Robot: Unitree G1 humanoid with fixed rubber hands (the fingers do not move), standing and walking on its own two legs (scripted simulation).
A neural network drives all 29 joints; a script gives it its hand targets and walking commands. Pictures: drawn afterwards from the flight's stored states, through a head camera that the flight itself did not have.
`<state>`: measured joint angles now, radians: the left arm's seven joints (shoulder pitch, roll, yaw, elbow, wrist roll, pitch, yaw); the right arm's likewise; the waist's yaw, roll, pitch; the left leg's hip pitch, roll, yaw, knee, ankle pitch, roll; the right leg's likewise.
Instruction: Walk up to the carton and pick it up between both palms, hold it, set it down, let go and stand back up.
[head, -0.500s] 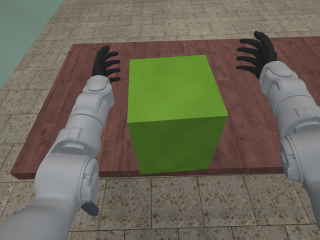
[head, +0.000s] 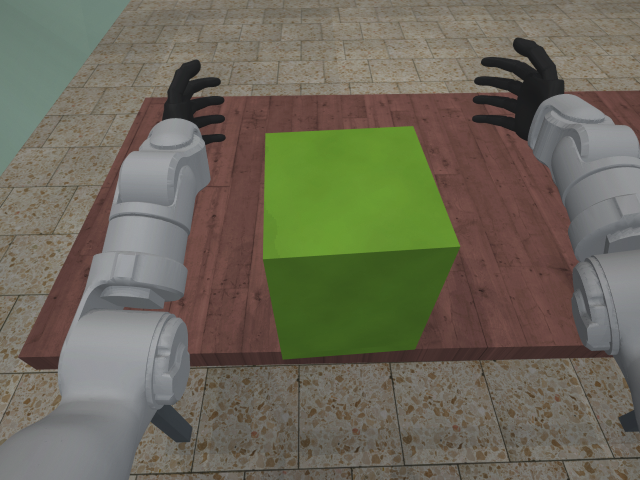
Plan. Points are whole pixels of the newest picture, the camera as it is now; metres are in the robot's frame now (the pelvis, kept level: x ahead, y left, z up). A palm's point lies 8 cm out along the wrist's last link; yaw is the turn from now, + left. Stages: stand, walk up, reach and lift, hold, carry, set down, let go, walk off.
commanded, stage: set down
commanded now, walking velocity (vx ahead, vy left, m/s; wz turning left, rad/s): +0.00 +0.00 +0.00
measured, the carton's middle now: (344, 248) +0.43 +0.00 +0.04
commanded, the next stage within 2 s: none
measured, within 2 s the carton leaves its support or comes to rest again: neither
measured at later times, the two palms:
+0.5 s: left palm (196, 220) +0.38 +0.18 +0.14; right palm (550, 203) +0.42 -0.23 +0.15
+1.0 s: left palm (200, 294) +0.32 +0.17 +0.09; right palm (555, 285) +0.35 -0.24 +0.09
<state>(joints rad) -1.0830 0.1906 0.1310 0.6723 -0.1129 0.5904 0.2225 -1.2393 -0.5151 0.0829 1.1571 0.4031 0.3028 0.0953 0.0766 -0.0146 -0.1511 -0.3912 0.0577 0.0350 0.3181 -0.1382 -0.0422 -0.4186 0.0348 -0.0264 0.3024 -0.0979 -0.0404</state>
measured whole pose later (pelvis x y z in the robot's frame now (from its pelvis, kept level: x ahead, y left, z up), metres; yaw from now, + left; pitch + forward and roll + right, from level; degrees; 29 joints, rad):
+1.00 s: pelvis +0.00 +0.00 +0.00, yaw +0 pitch +2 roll +0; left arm -0.24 0.04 0.06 0.05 -0.04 0.50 0.20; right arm -0.38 -0.42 0.01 0.54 0.34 0.12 0.12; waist 0.01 -0.02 -0.02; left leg -0.17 0.05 0.03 0.30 -0.16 -0.04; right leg -0.22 0.03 0.00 0.33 -0.14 -0.04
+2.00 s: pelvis +0.01 +0.01 +0.00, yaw -2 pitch -2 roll +0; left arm 0.16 0.04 -0.03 0.21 0.03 0.12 0.18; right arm 0.15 -0.31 -0.01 0.42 0.21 -0.13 0.12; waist 0.05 -0.04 0.04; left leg -0.07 0.04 0.04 0.29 -0.19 -0.03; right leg -0.13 0.04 0.03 0.32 -0.15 -0.03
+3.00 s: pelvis +0.01 +0.02 +0.00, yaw -1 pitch -4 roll -1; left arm 0.18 0.20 -0.03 0.51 0.00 0.14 0.03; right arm 0.21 -0.19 -0.05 0.68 -0.03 -0.18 0.03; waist 0.03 -0.01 0.10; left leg -0.07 0.03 0.03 0.38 -0.24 -0.01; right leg -0.10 0.03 0.02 0.35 -0.18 -0.01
